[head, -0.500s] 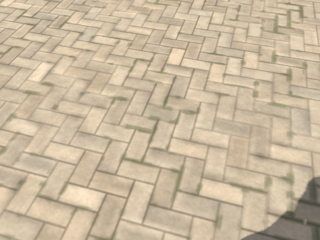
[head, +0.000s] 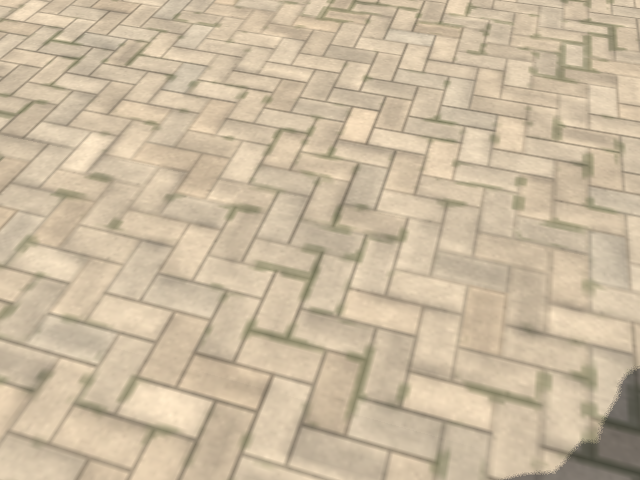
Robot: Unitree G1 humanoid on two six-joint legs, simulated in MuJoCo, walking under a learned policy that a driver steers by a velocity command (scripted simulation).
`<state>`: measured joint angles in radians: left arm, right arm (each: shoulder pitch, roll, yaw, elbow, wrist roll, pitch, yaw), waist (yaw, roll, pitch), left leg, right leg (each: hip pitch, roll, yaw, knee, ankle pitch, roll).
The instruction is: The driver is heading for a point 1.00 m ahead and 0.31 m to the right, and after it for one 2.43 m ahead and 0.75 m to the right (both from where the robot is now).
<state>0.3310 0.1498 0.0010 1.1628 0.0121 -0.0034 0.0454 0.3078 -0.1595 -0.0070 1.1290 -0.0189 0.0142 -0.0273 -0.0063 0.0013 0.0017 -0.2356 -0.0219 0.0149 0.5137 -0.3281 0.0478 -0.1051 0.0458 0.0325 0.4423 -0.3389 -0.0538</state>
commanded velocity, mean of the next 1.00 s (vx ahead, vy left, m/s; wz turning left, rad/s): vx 0.43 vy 0.00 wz -0.27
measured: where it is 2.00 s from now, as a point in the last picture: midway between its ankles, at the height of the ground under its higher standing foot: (423, 316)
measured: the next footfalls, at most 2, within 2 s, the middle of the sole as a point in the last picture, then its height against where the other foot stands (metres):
right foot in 0.66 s outside the picture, level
left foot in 1.20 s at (323, 370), level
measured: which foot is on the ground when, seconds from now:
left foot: down 0.00-0.68, up 0.70-1.00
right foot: down 0.00-0.20, up 0.22-0.64, down 0.66-1.00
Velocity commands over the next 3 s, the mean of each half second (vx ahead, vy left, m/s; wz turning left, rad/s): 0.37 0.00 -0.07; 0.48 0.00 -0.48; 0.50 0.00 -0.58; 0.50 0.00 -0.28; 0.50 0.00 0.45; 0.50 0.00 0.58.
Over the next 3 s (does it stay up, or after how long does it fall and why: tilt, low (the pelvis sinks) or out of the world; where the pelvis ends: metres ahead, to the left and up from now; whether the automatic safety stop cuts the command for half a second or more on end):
stays up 1.38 -0.58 0.00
